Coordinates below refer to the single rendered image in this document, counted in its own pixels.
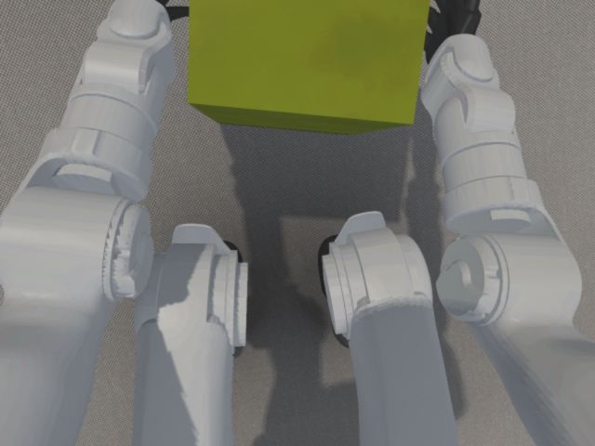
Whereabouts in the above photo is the carton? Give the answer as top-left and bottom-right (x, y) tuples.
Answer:
(188, 0), (430, 135)

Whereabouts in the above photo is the robot left upper arm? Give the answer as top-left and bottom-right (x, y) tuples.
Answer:
(0, 185), (154, 446)

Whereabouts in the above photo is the right robot forearm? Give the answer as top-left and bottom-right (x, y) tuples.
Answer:
(420, 33), (582, 292)

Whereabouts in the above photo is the robot right hand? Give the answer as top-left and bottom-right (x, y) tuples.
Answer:
(424, 0), (482, 65)

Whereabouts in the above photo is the robot foot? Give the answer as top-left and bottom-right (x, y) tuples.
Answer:
(318, 235), (350, 348)
(223, 241), (243, 263)

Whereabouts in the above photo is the robot right upper arm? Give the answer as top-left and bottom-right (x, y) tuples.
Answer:
(436, 230), (595, 446)

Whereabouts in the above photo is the robot right foot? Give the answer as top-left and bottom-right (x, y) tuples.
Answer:
(318, 235), (350, 348)

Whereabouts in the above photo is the robot left foot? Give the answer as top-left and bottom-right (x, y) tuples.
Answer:
(223, 241), (243, 263)

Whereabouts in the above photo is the robot left hand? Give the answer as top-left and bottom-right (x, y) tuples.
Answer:
(155, 0), (189, 22)

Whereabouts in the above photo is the left robot forearm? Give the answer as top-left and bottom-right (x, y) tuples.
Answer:
(0, 0), (177, 285)

